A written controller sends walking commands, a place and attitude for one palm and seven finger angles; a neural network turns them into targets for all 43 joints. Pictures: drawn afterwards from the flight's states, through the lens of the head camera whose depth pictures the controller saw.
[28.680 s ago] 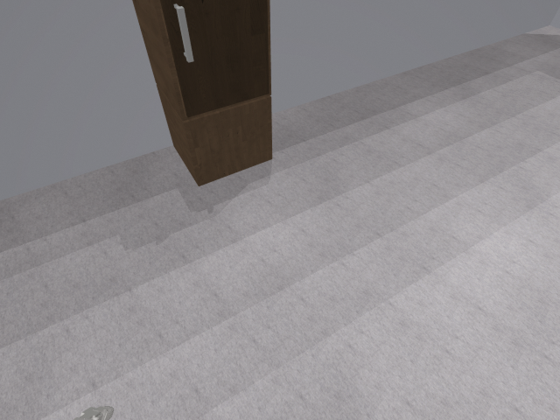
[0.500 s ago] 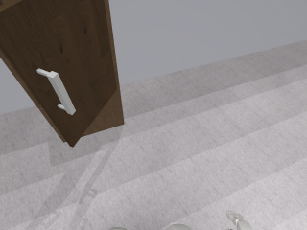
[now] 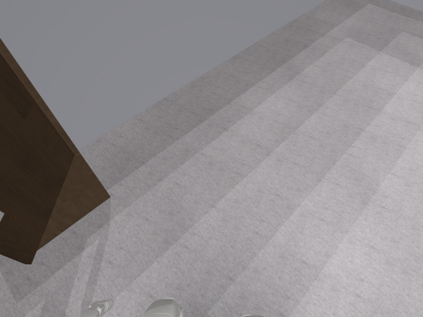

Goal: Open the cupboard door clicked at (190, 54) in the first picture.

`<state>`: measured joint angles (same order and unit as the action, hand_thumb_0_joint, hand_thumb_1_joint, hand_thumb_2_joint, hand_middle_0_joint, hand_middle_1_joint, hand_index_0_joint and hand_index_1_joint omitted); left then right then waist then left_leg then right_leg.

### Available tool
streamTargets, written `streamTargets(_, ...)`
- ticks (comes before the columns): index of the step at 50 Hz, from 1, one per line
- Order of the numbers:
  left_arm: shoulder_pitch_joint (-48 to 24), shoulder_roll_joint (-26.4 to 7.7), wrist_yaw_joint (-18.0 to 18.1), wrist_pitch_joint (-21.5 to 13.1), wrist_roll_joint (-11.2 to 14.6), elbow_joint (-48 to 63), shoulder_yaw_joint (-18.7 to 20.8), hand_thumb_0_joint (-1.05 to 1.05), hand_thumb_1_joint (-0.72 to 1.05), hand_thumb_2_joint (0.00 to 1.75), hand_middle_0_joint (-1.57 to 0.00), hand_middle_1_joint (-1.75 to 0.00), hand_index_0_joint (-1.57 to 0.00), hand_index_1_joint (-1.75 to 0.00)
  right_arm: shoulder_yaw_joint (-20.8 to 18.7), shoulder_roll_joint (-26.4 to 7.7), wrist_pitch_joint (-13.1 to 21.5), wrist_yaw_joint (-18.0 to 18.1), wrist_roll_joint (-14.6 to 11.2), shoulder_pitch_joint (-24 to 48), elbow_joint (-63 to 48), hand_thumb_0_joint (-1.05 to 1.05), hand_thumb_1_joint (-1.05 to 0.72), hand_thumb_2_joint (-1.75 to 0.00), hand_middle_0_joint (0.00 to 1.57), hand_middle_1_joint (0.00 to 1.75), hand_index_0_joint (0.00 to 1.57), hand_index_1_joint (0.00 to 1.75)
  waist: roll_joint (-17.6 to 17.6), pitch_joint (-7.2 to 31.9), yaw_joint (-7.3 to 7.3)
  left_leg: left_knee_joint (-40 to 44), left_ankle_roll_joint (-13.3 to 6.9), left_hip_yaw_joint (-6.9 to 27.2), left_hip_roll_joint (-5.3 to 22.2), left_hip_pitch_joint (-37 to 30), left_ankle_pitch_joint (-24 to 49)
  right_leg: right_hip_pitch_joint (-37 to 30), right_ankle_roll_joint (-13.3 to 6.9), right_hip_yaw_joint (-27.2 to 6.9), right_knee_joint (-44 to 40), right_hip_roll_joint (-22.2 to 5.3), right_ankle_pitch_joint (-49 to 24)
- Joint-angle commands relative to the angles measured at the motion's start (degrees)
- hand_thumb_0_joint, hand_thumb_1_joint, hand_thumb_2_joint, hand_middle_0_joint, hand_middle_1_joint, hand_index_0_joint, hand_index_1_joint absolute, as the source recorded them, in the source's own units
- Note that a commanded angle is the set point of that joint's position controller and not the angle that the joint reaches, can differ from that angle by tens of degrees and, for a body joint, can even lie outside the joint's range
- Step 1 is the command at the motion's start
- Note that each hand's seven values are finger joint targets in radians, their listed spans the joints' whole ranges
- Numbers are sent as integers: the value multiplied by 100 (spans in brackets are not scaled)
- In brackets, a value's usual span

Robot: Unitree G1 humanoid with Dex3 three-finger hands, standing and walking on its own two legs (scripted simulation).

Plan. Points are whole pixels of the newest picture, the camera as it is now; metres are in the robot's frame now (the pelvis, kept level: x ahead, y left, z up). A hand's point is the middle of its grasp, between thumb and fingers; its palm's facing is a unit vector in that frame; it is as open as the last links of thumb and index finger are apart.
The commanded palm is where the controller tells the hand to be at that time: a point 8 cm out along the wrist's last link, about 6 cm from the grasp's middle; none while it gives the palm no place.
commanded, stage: walk to a spot facing it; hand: left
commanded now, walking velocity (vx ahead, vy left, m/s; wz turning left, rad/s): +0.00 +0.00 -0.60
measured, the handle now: out of the picture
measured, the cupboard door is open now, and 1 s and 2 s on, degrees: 44 44 44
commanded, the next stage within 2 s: turn to face it in 1.56 s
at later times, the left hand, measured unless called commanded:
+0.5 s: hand (165, 271) +0.22 +0.12 -0.16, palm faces -0.29 -0.93 -0.24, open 7.3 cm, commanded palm none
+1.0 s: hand (212, 193) +0.43 +0.02 -0.15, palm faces -0.50 -0.84 -0.18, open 7.4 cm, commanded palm none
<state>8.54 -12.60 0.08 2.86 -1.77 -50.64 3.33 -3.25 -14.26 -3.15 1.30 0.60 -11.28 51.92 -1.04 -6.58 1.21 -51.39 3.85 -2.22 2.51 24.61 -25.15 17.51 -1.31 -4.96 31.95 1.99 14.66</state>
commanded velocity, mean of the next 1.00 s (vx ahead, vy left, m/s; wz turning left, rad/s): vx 0.32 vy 0.00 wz -0.48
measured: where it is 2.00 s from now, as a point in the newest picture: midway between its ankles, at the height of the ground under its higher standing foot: (293, 230)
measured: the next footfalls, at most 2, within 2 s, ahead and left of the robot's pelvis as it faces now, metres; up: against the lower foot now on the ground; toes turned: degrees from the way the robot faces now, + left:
left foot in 0.08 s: +0.07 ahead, +0.14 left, +0.00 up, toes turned -1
right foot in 0.42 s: +0.07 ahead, -0.16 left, +0.00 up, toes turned -22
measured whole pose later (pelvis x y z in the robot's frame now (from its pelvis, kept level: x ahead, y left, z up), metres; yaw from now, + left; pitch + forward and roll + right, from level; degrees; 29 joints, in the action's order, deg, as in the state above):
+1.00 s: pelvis +0.25 -0.11 +0.01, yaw -32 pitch +1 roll +0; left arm 10.0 -12.4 -2.8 0.4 -2.1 -54.7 4.8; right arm -1.3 -9.4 3.4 0.5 2.3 -18.2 56.4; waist -1.2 -2.5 -0.1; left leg -23.0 0.8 -10.8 5.2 10.7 -13.2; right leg 31.7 -0.7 3.4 54.9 -4.8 14.7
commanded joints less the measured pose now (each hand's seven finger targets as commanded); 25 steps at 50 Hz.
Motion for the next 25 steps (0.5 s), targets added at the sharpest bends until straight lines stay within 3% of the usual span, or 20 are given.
streamTargets(1, -95, -1177, 47, -111, 27, 426, 337, 0, 90, 90, -20, -30, -20, -30, -86, -300, 233, 51, -27, -531, -342, 0, -90, -90, 20, 30, 20, 30, -643, 795, 49, 1466, -79, 37, -131, -893, 571, 53, -733, -1561, -870, -1133, -1053)
streamTargets(2, -208, -1110, 33, -91, 69, 466, 318, 0, 90, 90, -20, -30, -20, -30, -90, -373, 284, 74, -24, -820, -254, 0, -90, -90, 20, 30, 20, 30, -559, 865, 201, 2232, -119, 61, -86, -1527, 961, 455, -522, -1438, -651, -957, -779)
streamTargets(3, -179, -800, 8, -56, 114, 569, 257, 0, 90, 90, -20, -30, -20, -30, -136, -753, 349, 109, 32, -1012, -222, 0, -90, -90, 20, 30, 20, 30, 420, 898, 255, 3106, -426, 1066, 753, -2031, 635, 1191, -197, -995, 45, -350, 154)
streamTargets(4, -34, -501, -68, -56, 150, 684, 195, 0, 90, 90, -20, -30, -20, -30, -232, -1321, 381, 132, 133, -1079, -317, 0, -90, -90, 20, 30, 20, 30, 2034, 889, 229, 3876, -1066, 2726, 2260, -2149, 403, 1842, 176, 99, 1529, 353, 1797)
streamTargets(5, -259, -674, -141, -113, 102, 830, 252, 0, 90, 90, -20, -30, -20, -30, -236, -1413, 373, 176, 153, -990, -457, 0, -90, -90, 20, 30, 20, 30, 1361, 727, 223, 4082, -1501, 2950, 2721, -1299, -125, 1630, 233, 153, 2557, -97, 1898)
streamTargets(6, -300, -675, -172, -110, 9, 742, 277, 0, 90, 90, -20, -30, -20, -30, -179, -1232, 429, 127, 203, -856, -463, 0, -90, -90, 20, 30, 20, 30, 1295, 828, 139, 4035, -1482, 2917, 2507, -1346, -224, 1718, 225, 124, 3105, -161, 1801)
streamTargets(8, -324, -568, -287, -144, 4, 627, 287, 0, 90, 90, -20, -30, -20, -30, -111, -906, 464, 105, 188, -538, -507, 0, -90, -90, 20, 30, 20, 30, 1089, 522, -11, 3926, -1156, 1643, 1878, -1376, 55, 1899, 299, 360, 3241, -405, 1142)
streamTargets(9, -335, -467, -336, -145, 2, 590, 253, 0, 90, 90, -20, -30, -20, -30, -101, -842, 484, 101, 180, -543, -455, 0, -90, -90, 20, 30, 20, 30, 1126, 507, -24, 3861, -1007, 1064, 1651, -1538, 372, 1908, 324, 521, 3023, -455, 912)
streamTargets(10, -387, -392, -360, -151, 7, 589, 222, 0, 90, 90, -20, -30, -20, -30, -94, -770, 507, 96, 177, -721, -394, 0, -90, -90, 20, 30, 20, 30, 1175, 562, 53, 3788, -949, 747, 1537, -1688, 652, 1818, 325, 623, 2732, -474, 825)
streamTargets(13, -672, -257, -405, -199, 22, 629, 155, 0, 90, 90, -20, -30, -20, -30, -142, -813, 527, 59, 183, -1119, -222, 0, -90, -90, 20, 30, 20, 30, 1161, 563, 246, 3660, -930, 180, 1582, -1856, 921, 1447, 290, 913, 1637, -487, 851)
streamTargets(16, -659, -260, -415, -255, 10, 610, 140, 0, 90, 90, -20, -30, -20, -30, -187, -903, 511, 0, 179, -1177, -157, 0, -90, -90, 20, 30, 20, 30, 1225, 595, 280, 3438, -888, -100, 1711, -1693, 780, 766, 211, 1228, 713, -344, 997)
streamTargets(17, -542, -292, -413, -261, 7, 548, 155, 0, 90, 90, -20, -30, -20, -30, -194, -928, 499, -8, 173, -1121, -147, 0, -90, -90, 20, 30, 20, 30, 1190, 644, 192, 3241, -821, -228, 1696, -1501, 698, 358, 185, 1319, 385, -278, 848)
streamTargets(18, -187, -350, -395, -285, 5, 403, 188, 0, 90, 90, -20, -30, -20, -30, -183, -902, 490, -21, 161, -1022, -158, 0, -90, -90, 20, 30, 20, 30, 903, 728, -18, 2752, -683, -414, 1556, -1221, 657, -362, 113, 1430, -137, -140, 484)
streamTargets(19, 520, -596, -344, -326, 3, 146, 273, 0, 90, 90, -20, -30, -20, -30, -176, -843, 490, -51, 121, -825, -215, 0, -90, -90, 20, 30, 20, 30, 341, 948, -387, 1856, -456, -774, 1257, -527, 587, -1540, -75, 1195, -566, -207, 407)
streamTargets(20, 1315, -1275, -252, -389, -25, -84, 434, 0, 90, 90, -20, -30, -20, -30, -74, -470, 498, -119, 10, -535, -445, 0, -90, -90, 20, 30, 20, 30, -1275, 1190, -810, 126, -141, -1391, 579, 1109, -167, -2941, -683, -892, -1283, -1590, 1424)
streamTargets(21, 1874, -1725, -145, -374, 77, -237, 545, 0, 90, 90, -20, -30, -20, -30, -21, -358, 494, -125, 30, 270, -821, 0, -90, -90, 20, 30, 20, 30, -1778, 915, -1171, -1102, -61, -757, 192, 2175, -1485, -2900, -1313, -2733, -1888, -2604, 903)
streamTargets(22, 1697, -1605, -57, -404, 86, -219, 506, 0, 90, 90, -20, -30, -20, -30, -76, -546, 497, -104, 31, 428, -788, 0, -90, -90, 20, 30, 20, 30, -1379, 721, -1016, -1566, -103, -9, 458, 2439, -999, -2559, -1498, -2689, -1887, -2518, 1224)
streamTargets(24, 905, -1127, 3, -429, 56, -62, 378, 0, 90, 90, -20, -30, -20, -30, -121, -527, 499, -130, 72, 386, -599, 0, -90, -90, 20, 30, 20, 30, -1022, 406, -537, -1310, -56, 205, 650, 2009, -175, -1696, -1235, -1761, -1841, -2059, 827)
streamTargets(25, 708, -986, -3, -465, 46, -18, 331, 0, 90, 90, -20, -30, -20, -30, -123, -436, 462, -154, 93, 278, -482, 0, -90, -90, 20, 30, 20, 30, -863, 365, -375, -1043, -17, 108, 605, 1540, 126, -1228, -1108, -1314, -1854, -1831, 432)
